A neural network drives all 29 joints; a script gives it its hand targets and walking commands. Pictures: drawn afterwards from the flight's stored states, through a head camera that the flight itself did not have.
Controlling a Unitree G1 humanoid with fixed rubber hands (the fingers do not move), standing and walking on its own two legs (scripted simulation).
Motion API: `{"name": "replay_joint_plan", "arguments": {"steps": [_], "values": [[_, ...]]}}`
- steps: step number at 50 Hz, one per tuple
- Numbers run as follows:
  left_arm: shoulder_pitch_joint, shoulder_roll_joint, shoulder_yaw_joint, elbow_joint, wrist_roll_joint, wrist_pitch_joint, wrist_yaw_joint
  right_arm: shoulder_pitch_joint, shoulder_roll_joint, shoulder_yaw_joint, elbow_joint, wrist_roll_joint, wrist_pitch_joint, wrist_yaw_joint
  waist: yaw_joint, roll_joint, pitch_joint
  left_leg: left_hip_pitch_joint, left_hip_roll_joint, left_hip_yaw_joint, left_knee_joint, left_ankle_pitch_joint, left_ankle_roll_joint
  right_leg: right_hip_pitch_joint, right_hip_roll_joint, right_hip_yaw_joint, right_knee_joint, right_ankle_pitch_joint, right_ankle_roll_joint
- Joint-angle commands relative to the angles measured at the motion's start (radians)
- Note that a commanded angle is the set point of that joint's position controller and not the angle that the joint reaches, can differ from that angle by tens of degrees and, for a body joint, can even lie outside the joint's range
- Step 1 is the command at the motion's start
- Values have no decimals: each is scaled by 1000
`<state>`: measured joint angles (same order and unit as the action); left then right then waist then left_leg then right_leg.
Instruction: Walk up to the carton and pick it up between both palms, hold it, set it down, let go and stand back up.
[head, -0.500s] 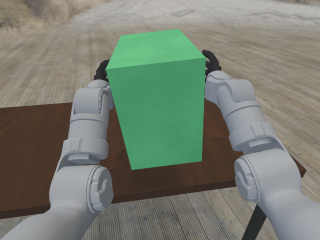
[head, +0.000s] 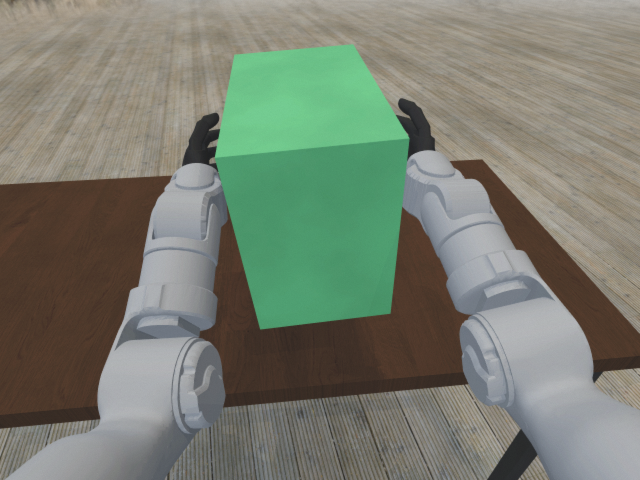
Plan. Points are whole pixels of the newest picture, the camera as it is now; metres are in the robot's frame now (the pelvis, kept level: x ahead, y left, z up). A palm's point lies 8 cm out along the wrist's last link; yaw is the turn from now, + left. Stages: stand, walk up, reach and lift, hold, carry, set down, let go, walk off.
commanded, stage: set down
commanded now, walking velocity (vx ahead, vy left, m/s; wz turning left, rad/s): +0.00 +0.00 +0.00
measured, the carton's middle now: (309, 178) +0.45 +0.01 +0.22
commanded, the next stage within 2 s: none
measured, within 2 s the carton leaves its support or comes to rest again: neither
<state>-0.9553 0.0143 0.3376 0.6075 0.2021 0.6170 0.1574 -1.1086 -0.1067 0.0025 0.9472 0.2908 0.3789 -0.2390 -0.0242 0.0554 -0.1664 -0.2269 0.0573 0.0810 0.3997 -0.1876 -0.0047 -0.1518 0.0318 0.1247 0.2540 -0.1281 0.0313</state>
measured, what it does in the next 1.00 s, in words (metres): stands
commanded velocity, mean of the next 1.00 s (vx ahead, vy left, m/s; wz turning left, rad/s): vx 0.00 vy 0.00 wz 0.00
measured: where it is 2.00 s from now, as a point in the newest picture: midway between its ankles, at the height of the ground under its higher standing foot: outside the picture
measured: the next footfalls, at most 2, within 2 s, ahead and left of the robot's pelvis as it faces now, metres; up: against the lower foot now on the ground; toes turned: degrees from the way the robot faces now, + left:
none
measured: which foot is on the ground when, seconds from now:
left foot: down 0.00-1.00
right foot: down 0.00-1.00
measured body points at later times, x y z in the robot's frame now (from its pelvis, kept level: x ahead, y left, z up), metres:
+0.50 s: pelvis -0.01 -0.01 +0.00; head -0.06 -0.02 +0.45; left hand +0.39 +0.15 +0.24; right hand +0.42 -0.11 +0.25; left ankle +0.01 +0.11 -0.75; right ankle +0.00 -0.15 -0.75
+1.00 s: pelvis +0.00 -0.01 +0.00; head -0.02 -0.02 +0.45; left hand +0.41 +0.15 +0.22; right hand +0.45 -0.11 +0.21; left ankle +0.01 +0.11 -0.75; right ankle +0.00 -0.15 -0.75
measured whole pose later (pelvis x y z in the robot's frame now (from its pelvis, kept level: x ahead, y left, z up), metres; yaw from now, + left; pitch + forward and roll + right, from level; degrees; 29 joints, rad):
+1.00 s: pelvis +0.00 -0.01 +0.00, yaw +0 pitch +1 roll -2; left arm -0.92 -0.08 0.40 0.57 0.20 0.55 0.24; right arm -1.09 -0.11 -0.10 1.06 0.24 0.23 -0.13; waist 0.05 0.06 -0.10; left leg -0.20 0.08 0.08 0.38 -0.19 -0.02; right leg -0.13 0.05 0.12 0.24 -0.12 0.01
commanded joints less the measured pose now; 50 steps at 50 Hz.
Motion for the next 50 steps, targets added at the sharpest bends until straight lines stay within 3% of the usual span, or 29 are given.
{"name": "replay_joint_plan", "arguments": {"steps": [1, 2, 3, 4, 5, 9, 10, 11, 15, 17, 18, 19, 22, 23, 24, 25, 26, 27, 30, 33, 34, 37, 43, 44, 46, 50], "values": [[-868, -743, -478, -408, -179, -76, -85, -873, 658, 310, -579, 195, -109, 83, -14, 20, -632, 540, -61, -117, 124, 848, -104, 165, 129, -175, 5, 476, -6], [-879, -743, -476, -427, -171, -70, -85, -851, 670, 324, -556, 191, -102, 80, -16, 19, -609, 527, -63, -115, 114, 829, -104, 165, 130, -172, 5, 455, -10], [-846, -741, -464, -393, -168, -59, -84, -878, 670, 317, -597, 192, -102, 85, 3, 3, -580, 495, -65, -106, 104, 752, -99, 172, 121, -171, -1, 421, -9], [-839, -730, -447, -370, -157, -51, -90, -823, 665, 308, -525, 184, -86, 85, -6, 15, -536, 477, -68, -105, 92, 708, -94, 170, 116, -166, -5, 405, -10], [-829, -736, -446, -385, -150, -50, -94, -867, 666, 313, -582, 194, -96, 89, 11, 6, -561, 485, -70, -93, 87, 692, -91, 182, 111, -159, -5, 411, -10], [-829, -691, -369, -298, -112, -40, -103, -860, 659, 289, -478, 173, -72, 107, 37, -16, -466, 407, -76, -78, 40, 524, -66, 160, 94, -140, -15, 318, -12], [-811, -695, -348, -269, -104, -37, -107, -875, 654, 278, -466, 166, -78, 114, 60, -4, -421, 390, -76, -65, 24, 477, -61, 145, 87, -141, -19, 267, -9], [-838, -664, -327, -255, -90, -35, -111, -854, 640, 258, -421, 154, -70, 121, 57, -15, -416, 374, -76, -69, 17, 451, -57, 142, 85, -139, -17, 254, -6], [-836, -629, -283, -217, -65, -55, -118, -851, 656, 244, -354, 141, -76, 139, 94, -27, -376, 352, -72, -57, -6, 415, -40, 133, 77, -138, -16, 233, -6], [-862, -622, -267, -188, -49, -61, -117, -878, 651, 202, -333, 113, -92, 151, 105, -24, -367, 338, -74, -48, -23, 333, -34, 97, 76, -139, -26, 144, -5], [-885, -634, -283, -159, -65, -70, -117, -870, 640, 176, -297, 93, -94, 155, 78, -35, -368, 336, -70, -54, -25, 321, -37, 82, 79, -147, -26, 134, -10], [-885, -647, -281, -171, -66, -81, -114, -893, 642, 168, -304, 82, -103, 164, 95, -40, -376, 327, -66, -51, -30, 312, -38, 74, 80, -149, -29, 115, -13], [-912, -650, -292, -136, -81, -97, -107, -851, 589, 88, -216, 28, -113, 176, 45, -15, -346, 322, -64, -60, -37, 280, -53, 36, 82, -164, -37, 75, -23], [-878, -655, -267, -115, -66, -102, -106, -854, 601, 77, -211, 19, -122, 186, 75, -17, -331, 306, -61, -50, -42, 265, -48, 39, 79, -159, -37, 47, -27], [-898, -649, -270, -106, -66, -104, -105, -828, 577, 40, -162, 0, -126, 187, 42, -7, -333, 315, -62, -54, -45, 254, -54, 42, 78, -164, -40, 49, -30], [-879, -641, -256, -77, -68, -108, -104, -853, 561, 25, -144, -17, -134, 193, 51, -19, -313, 303, -63, -52, -55, 234, -53, 20, 80, -172, -40, 35, -23], [-883, -643, -262, -60, -68, -113, -103, -822, 542, -5, -88, -39, -136, 206, 31, -13, -284, 293, -56, -53, -66, 194, -57, -1, 81, -176, -45, -9, -36], [-847, -635, -259, -67, -52, -114, -106, -807, 536, -15, -94, -58, -146, 208, 44, -10, -313, 301, -56, -55, -64, 226, -59, 23, 76, -175, -39, 28, -38], [-855, -628, -293, -76, -67, -134, -90, -795, 521, -22, -45, -68, -169, 223, 26, -9, -349, 328, -52, -68, -49, 290, -68, 14, 77, -188, -33, 74, -32], [-834, -661, -312, -131, -61, -154, -71, -808, 552, 24, -89, -49, -202, 235, 68, 9, -441, 380, -47, -65, -19, 419, -83, 38, 86, -190, -20, 141, -37], [-818, -664, -317, -122, -64, -155, -61, -797, 537, 19, -81, -51, -206, 239, 56, 15, -426, 410, -44, -68, -8, 480, -88, 18, 88, -195, -20, 164, -38], [-805, -671, -341, -152, -78, -166, -53, -819, 566, 81, -152, -25, -224, 234, 71, -18, -500, 435, -41, -70, 18, 572, -86, 43, 94, -193, -13, 244, -31], [-752, -650, -309, -105, -61, -169, -40, -828, 563, 113, -177, 0, -226, 242, 122, -28, -474, 379, -42, -55, 22, 552, -69, 59, 90, -176, -11, 256, -30], [-776, -669, -321, -126, -62, -171, -41, -828, 570, 115, -172, -14, -227, 243, 104, -32, -488, 391, -41, -60, 20, 547, -76, 56, 92, -180, -11, 250, -33], [-760, -656, -309, -122, -54, -172, -41, -820, 560, 115, -165, -9, -228, 247, 121, -26, -485, 392, -42, -60, 23, 580, -74, 58, 87, -173, -10, 270, -30], [-779, -623, -250, -48, -21, -183, -41, -805, 548, 44, -75, -44, -225, 265, 124, -35, -413, 325, -43, -40, -8, 421, -59, 30, 75, -172, -18, 149, -33]]}}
